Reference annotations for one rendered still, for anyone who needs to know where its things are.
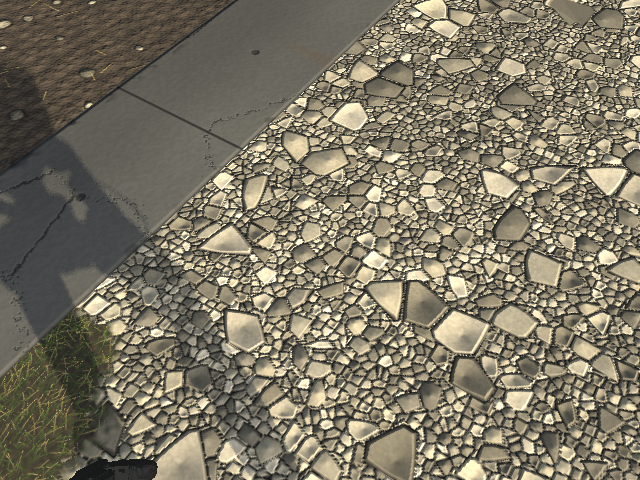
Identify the robot left hand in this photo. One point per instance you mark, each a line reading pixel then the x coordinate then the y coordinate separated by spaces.
pixel 132 469

